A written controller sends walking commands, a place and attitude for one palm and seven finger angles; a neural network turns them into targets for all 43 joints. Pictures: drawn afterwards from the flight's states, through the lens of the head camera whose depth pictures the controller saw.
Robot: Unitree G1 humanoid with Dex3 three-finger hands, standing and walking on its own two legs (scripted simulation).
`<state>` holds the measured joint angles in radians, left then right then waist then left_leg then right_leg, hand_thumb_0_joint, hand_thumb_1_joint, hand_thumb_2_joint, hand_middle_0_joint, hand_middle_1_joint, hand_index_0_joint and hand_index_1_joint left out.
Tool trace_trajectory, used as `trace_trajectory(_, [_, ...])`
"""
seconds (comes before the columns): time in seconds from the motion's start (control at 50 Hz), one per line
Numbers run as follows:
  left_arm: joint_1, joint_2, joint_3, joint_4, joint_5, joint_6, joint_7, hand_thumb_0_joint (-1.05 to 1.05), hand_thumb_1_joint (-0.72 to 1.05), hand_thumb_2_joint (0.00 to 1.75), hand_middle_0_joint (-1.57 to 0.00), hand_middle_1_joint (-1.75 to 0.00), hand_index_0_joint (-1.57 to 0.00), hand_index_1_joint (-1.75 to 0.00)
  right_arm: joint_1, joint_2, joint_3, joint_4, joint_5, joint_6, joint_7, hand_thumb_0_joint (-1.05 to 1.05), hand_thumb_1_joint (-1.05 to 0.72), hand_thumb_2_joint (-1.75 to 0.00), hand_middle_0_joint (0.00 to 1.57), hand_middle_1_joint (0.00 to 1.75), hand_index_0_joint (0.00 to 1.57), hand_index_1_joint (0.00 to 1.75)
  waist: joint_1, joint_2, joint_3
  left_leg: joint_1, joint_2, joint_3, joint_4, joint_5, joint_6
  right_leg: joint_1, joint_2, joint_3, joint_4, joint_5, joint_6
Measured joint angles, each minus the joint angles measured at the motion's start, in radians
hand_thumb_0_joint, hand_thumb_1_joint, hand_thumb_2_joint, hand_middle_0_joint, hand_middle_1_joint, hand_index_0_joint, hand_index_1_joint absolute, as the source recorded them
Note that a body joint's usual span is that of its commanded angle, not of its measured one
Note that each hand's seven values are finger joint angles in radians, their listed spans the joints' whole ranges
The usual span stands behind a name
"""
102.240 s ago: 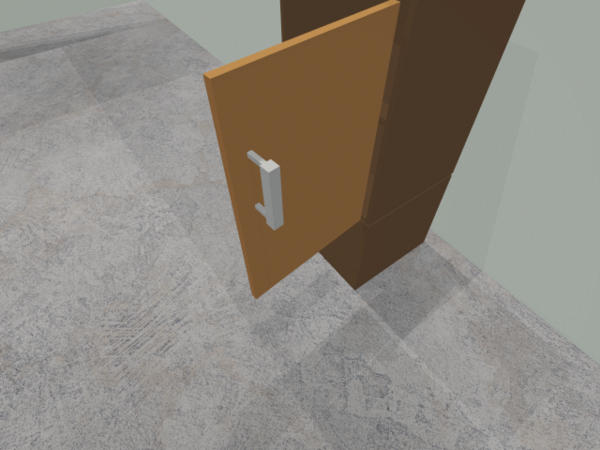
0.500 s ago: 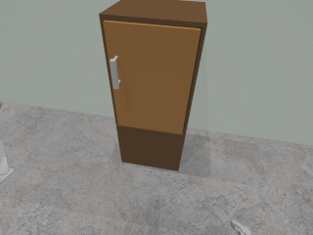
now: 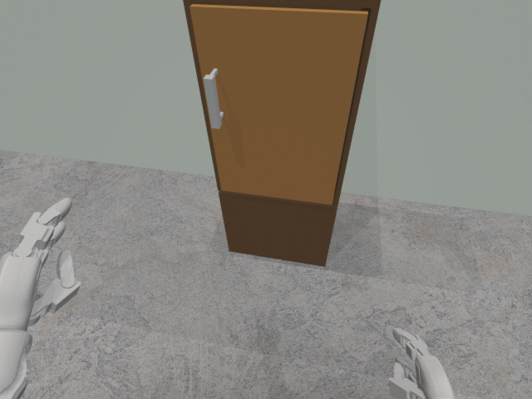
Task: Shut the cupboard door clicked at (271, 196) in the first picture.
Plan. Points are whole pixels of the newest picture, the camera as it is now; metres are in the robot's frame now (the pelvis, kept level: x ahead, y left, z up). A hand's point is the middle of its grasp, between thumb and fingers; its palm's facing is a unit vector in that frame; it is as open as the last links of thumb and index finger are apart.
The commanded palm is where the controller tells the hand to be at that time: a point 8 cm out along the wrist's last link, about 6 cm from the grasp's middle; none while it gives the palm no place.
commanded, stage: let the arm hang, fingers relaxed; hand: left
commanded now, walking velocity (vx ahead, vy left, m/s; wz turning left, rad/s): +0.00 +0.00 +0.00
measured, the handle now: (215, 98) +0.82 +0.20 +0.04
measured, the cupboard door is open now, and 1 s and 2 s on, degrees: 0 0 0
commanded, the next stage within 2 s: look to check the result in 1.02 s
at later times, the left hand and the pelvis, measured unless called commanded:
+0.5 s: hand out of the picture -0.13 +0.18 -0.16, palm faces +0.09 -0.97 -0.20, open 7.3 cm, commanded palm none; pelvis -0.03 +0.00 +0.00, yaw +3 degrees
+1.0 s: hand out of the picture -0.02 +0.17 -0.17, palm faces +0.06 -0.99 -0.16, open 7.3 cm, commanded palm none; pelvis -0.01 +0.01 +0.01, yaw +2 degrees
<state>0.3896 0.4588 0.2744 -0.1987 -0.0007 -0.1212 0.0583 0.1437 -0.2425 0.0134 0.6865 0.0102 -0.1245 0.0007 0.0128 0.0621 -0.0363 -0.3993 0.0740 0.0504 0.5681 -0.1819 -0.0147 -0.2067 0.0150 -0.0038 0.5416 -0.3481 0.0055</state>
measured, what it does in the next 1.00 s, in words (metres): stands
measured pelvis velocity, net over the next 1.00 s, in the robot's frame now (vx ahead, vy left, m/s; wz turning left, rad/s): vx -0.01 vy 0.01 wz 0.04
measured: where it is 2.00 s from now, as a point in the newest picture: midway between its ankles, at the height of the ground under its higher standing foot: outside the picture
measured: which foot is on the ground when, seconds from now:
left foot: down 0.00-1.00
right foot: down 0.00-1.00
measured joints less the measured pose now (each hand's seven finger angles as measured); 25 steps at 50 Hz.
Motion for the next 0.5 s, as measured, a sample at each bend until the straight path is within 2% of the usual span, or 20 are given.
trace_trajectory(0.04, [-0.069,-0.058,-0.100,0.262,0.015,0.088,-0.036,0.00,0.90,0.90,-0.20,-0.30,-0.20,-0.30,-0.023,-0.047,-0.007,0.055,-0.005,0.044,0.006,0.01,-0.90,-0.90,0.20,0.30,0.20,0.30,-0.005,0.043,-0.013,-0.016,-0.011,0.000,0.029,-0.007,0.010,-0.022,-0.011,-0.001,0.048,-0.021,0.007])
trace_trajectory(0.08, [-0.099,-0.114,-0.176,0.487,0.026,0.146,-0.059,0.00,0.90,0.90,-0.20,-0.30,-0.20,-0.30,-0.027,-0.069,-0.012,0.094,-0.011,0.081,0.005,0.01,-0.90,-0.90,0.20,0.30,0.20,0.30,-0.019,0.055,-0.014,-0.022,-0.020,-0.001,0.044,-0.007,0.015,-0.035,-0.021,-0.004,0.083,-0.034,0.010])
trace_trajectory(0.14, [-0.087,-0.193,-0.253,0.726,0.033,0.190,-0.070,0.01,0.91,0.90,-0.20,-0.30,-0.20,-0.30,0.014,-0.063,-0.016,0.132,-0.025,0.128,0.005,0.01,-0.91,-0.90,0.20,0.30,0.20,0.30,-0.040,0.018,-0.001,-0.024,-0.035,-0.013,0.067,-0.027,0.015,-0.035,-0.032,-0.015,0.117,-0.051,0.004])
trace_trajectory(0.2, [-0.053,-0.255,-0.294,0.893,0.034,0.215,-0.067,0.01,0.91,0.90,-0.20,-0.30,-0.20,-0.30,0.081,-0.035,-0.017,0.178,-0.036,0.166,0.007,0.01,-0.91,-0.90,0.20,0.30,0.20,0.30,-0.043,-0.049,0.032,-0.021,-0.038,-0.030,0.095,-0.058,0.014,-0.021,-0.032,-0.030,0.131,-0.061,-0.002])
trace_trajectory(0.26, [-0.027,-0.260,-0.274,1.024,0.028,0.216,-0.048,0.01,0.96,0.90,-0.21,-0.30,-0.21,-0.30,0.145,0.005,-0.015,0.237,-0.041,0.175,0.004,0.01,-0.91,-0.90,0.20,0.30,0.20,0.29,-0.036,-0.110,0.070,-0.016,-0.031,-0.043,0.090,-0.001,0.010,-0.011,-0.023,-0.040,0.131,-0.062,-0.002])
trace_trajectory(0.32, [-0.005,-0.248,-0.265,1.122,0.023,0.209,-0.057,0.01,0.97,0.90,-0.21,-0.30,-0.21,-0.30,0.198,0.039,-0.015,0.290,-0.045,0.181,-0.003,0.01,-0.91,-0.90,0.20,0.30,0.20,0.29,-0.026,-0.134,0.087,-0.015,-0.029,-0.051,0.050,0.004,0.011,-0.008,-0.015,-0.047,0.087,-0.048,-0.014])
trace_trajectory(0.4, [0.028,-0.251,-0.255,1.206,0.023,0.186,-0.063,0.01,0.95,0.90,-0.21,-0.30,-0.21,-0.30,0.226,0.062,-0.022,0.343,-0.038,0.186,-0.015,0.01,-0.91,-0.90,0.20,0.30,0.20,0.29,-0.012,-0.113,0.097,-0.006,-0.039,-0.052,-0.036,0.054,0.017,-0.011,-0.012,-0.036,0.024,-0.010,-0.028])
trace_trajectory(0.5, [0.080,-0.257,-0.253,1.285,0.022,0.161,-0.056,0.01,0.93,0.90,-0.20,-0.30,-0.20,-0.30,0.216,0.073,-0.031,0.379,-0.027,0.181,-0.017,0.01,-0.91,-0.90,0.20,0.30,0.20,0.29,-0.005,-0.060,0.078,0.030,-0.045,-0.050,-0.089,0.058,0.015,0.027,-0.016,-0.030,-0.042,0.047,-0.007])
